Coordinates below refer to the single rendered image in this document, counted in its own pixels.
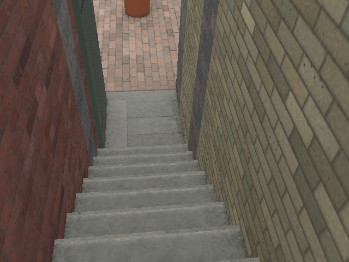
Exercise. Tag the stairs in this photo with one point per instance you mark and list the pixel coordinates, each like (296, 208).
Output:
(202, 246)

